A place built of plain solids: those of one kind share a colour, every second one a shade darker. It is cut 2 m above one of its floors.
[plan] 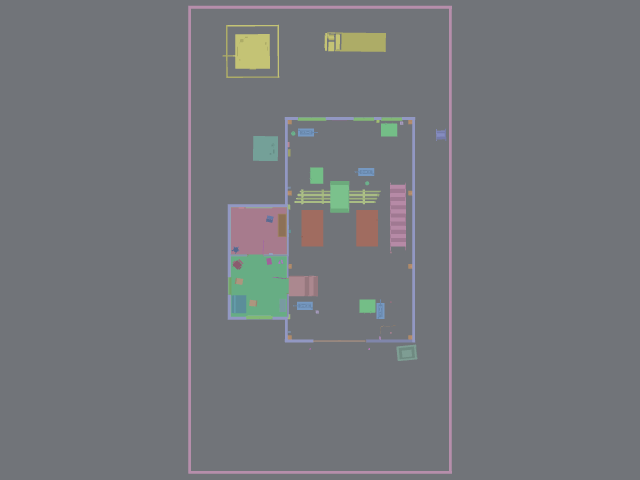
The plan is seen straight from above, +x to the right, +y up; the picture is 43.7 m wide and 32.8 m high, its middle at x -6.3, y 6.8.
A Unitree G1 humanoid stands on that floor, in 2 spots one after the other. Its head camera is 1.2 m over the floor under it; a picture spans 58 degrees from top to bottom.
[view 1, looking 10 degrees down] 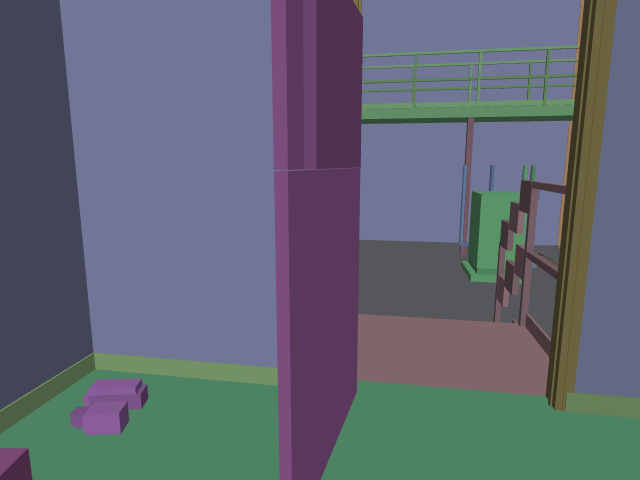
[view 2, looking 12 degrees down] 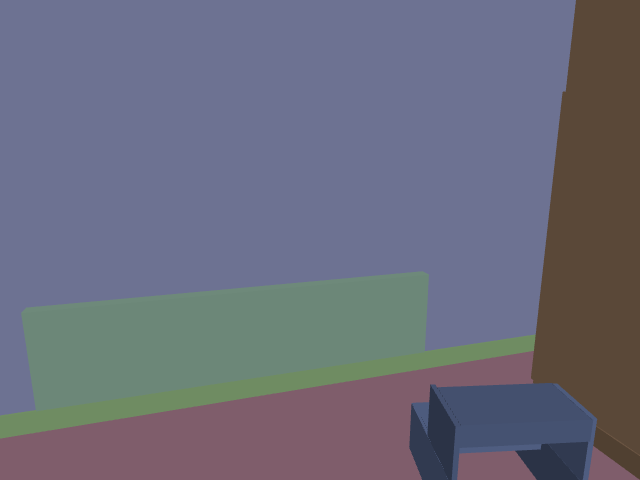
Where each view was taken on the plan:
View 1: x -10.70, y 3.95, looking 10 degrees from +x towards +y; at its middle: door_leaf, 1.50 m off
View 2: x -10.70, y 7.10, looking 73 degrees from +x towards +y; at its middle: wall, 2.09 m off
